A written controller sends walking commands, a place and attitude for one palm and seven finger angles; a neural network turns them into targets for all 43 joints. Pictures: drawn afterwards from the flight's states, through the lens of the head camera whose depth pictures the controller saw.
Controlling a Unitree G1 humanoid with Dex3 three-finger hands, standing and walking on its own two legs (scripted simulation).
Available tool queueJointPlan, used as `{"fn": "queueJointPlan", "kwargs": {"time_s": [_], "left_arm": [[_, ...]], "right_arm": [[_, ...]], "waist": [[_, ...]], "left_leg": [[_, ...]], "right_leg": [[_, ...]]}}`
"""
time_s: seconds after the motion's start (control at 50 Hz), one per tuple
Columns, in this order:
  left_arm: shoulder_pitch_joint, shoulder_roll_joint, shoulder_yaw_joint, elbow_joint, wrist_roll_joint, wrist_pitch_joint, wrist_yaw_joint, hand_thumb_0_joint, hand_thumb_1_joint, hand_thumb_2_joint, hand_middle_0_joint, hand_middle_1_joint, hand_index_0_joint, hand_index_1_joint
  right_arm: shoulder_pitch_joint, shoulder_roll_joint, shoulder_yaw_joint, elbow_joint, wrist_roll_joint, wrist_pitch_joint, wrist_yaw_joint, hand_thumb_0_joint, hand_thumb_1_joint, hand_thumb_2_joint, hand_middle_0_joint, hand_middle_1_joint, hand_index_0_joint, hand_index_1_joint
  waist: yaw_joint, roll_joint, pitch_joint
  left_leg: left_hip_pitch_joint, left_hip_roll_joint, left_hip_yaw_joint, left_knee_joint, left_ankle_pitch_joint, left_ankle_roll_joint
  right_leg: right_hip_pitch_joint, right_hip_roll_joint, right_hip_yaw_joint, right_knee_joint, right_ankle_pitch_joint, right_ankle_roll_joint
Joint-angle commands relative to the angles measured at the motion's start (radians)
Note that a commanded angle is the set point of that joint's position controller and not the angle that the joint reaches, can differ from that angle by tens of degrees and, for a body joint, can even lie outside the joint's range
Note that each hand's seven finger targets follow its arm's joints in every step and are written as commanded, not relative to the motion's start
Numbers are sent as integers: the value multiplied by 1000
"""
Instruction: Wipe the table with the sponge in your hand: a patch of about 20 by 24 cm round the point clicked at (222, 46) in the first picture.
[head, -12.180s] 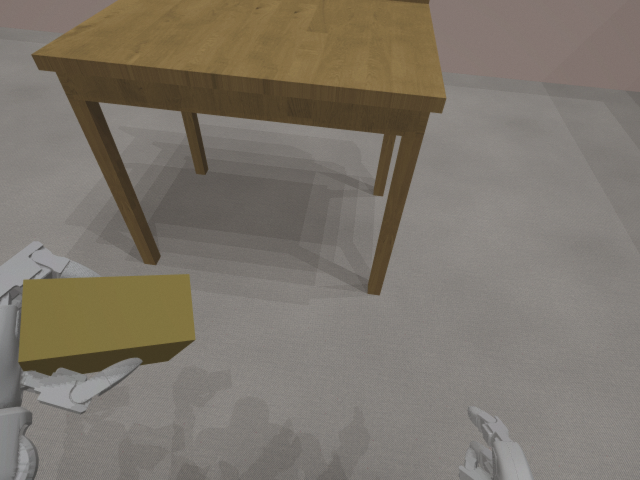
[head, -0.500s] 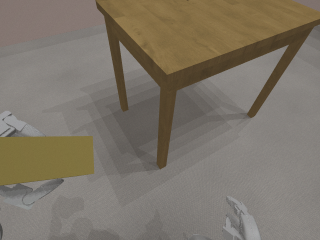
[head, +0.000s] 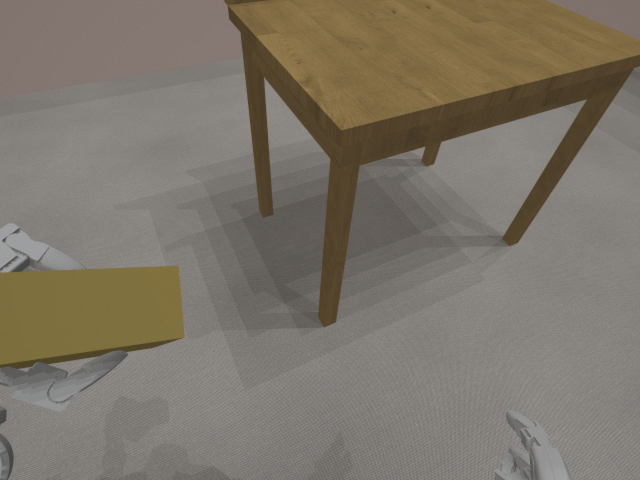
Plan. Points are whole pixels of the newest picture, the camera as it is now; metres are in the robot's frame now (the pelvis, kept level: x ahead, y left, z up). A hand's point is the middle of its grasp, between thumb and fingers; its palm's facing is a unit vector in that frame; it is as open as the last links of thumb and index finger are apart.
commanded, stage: take the last steps up to it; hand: left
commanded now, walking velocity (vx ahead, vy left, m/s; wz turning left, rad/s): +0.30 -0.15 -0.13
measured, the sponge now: (116, 315) +0.22 +0.21 +0.16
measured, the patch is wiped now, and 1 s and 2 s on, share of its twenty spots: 0.00 0.00 0.00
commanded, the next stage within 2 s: none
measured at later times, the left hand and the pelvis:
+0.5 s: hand (233, 273) +0.28 +0.11 +0.16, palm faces +0.27 -0.84 -0.47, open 10.1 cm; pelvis +0.03 -0.10 -0.01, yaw -4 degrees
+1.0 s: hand (342, 209) +0.37 +0.01 +0.18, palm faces +0.30 -0.81 -0.51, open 10.1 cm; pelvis +0.13 -0.21 -0.01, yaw -5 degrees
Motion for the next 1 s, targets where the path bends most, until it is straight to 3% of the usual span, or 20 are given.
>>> {"fn": "queueJointPlan", "kwargs": {"time_s": [0.0,0.04,0.12,0.24,0.3,0.32,0.34,0.36,0.4,0.5,0.6,0.62,0.64,0.66,0.7,0.8,0.86,0.94,0.96,0.98], "left_arm": [[-145,148,82,-167,21,-88,23,0,100,1300,-1200,-1600,-1200,-1600],[-146,163,92,-164,25,-76,5,0,100,1300,-1200,-1600,-1200,-1600],[-176,118,31,-220,45,-61,-9,0,100,1300,-1200,-1600,-1200,-1600],[-192,131,50,-119,32,-46,-12,0,100,1300,-1200,-1600,-1200,-1600],[-170,148,79,-82,24,-37,-7,0,100,1300,-1200,-1600,-1200,-1600],[-159,173,95,-91,22,-32,-3,0,100,1300,-1200,-1600,-1200,-1600],[-159,214,124,-114,24,-31,6,0,100,1300,-1200,-1600,-1200,-1600],[-168,261,170,-178,13,-37,11,0,100,1300,-1200,-1600,-1200,-1600],[-119,230,174,-191,-1,-43,0,0,100,1300,-1200,-1600,-1200,-1600],[-9,236,228,-330,-9,-59,10,0,100,1300,-1200,-1600,-1200,-1600],[32,159,160,-281,-17,-41,20,0,100,1300,-1200,-1600,-1200,-1600],[0,149,140,-281,-16,-51,16,0,100,1300,-1200,-1600,-1200,-1600],[-20,144,137,-285,-9,-69,14,0,100,1300,-1200,-1600,-1200,-1600],[-39,163,139,-263,4,-83,15,0,100,1300,-1200,-1600,-1200,-1600],[-120,228,173,-207,14,-81,-7,0,100,1300,-1200,-1600,-1200,-1600],[-118,121,65,-281,32,-54,-16,0,100,1300,-1200,-1600,-1200,-1600],[-74,113,63,-249,24,-46,-8,0,100,1300,-1200,-1600,-1200,-1600],[-76,146,112,-185,16,-35,5,0,100,1300,-1200,-1600,-1200,-1600],[-89,175,134,-178,18,-28,11,0,100,1300,-1200,-1600,-1200,-1600],[-100,220,160,-181,19,-20,19,0,100,1300,-1200,-1600,-1200,-1600]], "right_arm": [[-89,-45,-3,-150,1,-62,-6,0,-900,-900,200,300,200,300],[-111,-55,-8,-134,7,-66,13,0,-900,-900,200,300,200,300],[-92,-47,-1,-121,6,-87,25,0,-900,-900,200,300,200,300],[-83,-50,2,-123,-4,-92,23,0,-900,-900,200,300,200,300],[-96,-34,5,-126,4,-75,27,0,-900,-900,200,300,200,300],[-112,-19,9,-127,11,-68,31,0,-900,-900,200,300,200,300],[-112,14,12,-139,22,-59,36,0,-900,-900,200,300,200,300],[-165,2,17,-163,24,-63,35,0,-900,-900,200,300,200,300],[-156,-17,6,-141,27,-52,52,0,-900,-900,200,300,200,300],[-183,-9,15,-156,11,10,54,0,-900,-900,200,300,200,300],[-102,-36,-4,-148,-11,-6,21,0,-900,-900,200,300,200,300],[-83,-49,-10,-156,-11,-10,8,0,-900,-900,200,300,200,300],[-91,-74,-19,-165,-14,-12,3,0,-900,-900,200,300,200,300],[-93,-65,-14,-164,-14,-24,7,0,-900,-900,200,300,200,300],[-133,-56,-4,-149,-7,-35,12,0,-900,-900,200,300,200,300],[-92,-55,-8,-147,-1,-52,30,0,-900,-900,200,300,200,300],[-72,-55,-7,-157,-4,-63,33,0,-900,-900,200,300,200,300],[-84,-33,-5,-159,5,-46,30,0,-900,-900,200,300,200,300],[-81,-13,-1,-155,12,-37,31,0,-900,-900,200,300,200,300],[-95,25,9,-169,20,-25,29,0,-900,-900,200,300,200,300]], "waist": [[-21,239,-24],[-21,252,22],[-10,288,63],[-15,303,43],[5,212,-43],[19,95,-90],[16,-188,-153],[34,-289,-177],[20,-152,-163],[2,-65,-131],[-18,67,-166],[-29,146,-153],[-27,360,-125],[-22,367,-84],[-6,239,-26],[4,305,-30],[-11,337,-34],[7,225,-90],[13,69,-125],[14,-251,-157]], "left_leg": [[236,427,-497,-260,222,172],[55,392,-383,-272,23,189],[15,289,-148,-271,112,125],[-27,280,-46,-207,217,89],[-82,213,38,73,160,50],[-173,170,55,290,118,39],[-380,58,90,588,-95,2],[-508,-2,-22,798,-281,-11],[-458,76,-111,864,-200,-20],[-306,114,-66,515,-126,-44],[7,33,63,27,84,-31],[107,99,-23,-53,45,-3],[197,311,-361,-166,13,82],[193,484,-597,-250,108,183],[53,475,-519,-249,23,190],[-10,306,-114,-201,203,103],[-51,295,-64,-182,233,92],[-83,229,26,75,131,36],[-162,171,59,284,82,17],[-407,58,104,567,-141,-22]], "right_leg": [[-376,-19,119,473,-264,50],[-351,-67,159,558,-175,66],[-290,-72,64,464,-64,90],[-37,-17,-40,132,-92,96],[213,45,-94,-40,-47,82],[336,-18,-2,-69,-57,44],[479,-230,329,-133,7,-59],[480,-373,570,-210,77,-144],[320,-350,510,-258,-265,-136],[170,-316,252,-231,-45,-139],[84,-199,156,-49,-105,-73],[-12,-136,124,120,-116,-30],[-211,-32,55,353,-302,38],[-320,-5,103,558,-371,53],[-339,-73,177,654,-289,66],[-186,-88,53,408,-113,91],[-57,-57,-20,222,-130,99],[169,7,-96,-29,-55,97],[268,-59,0,-90,-48,56],[407,-279,327,-155,86,-45]]}}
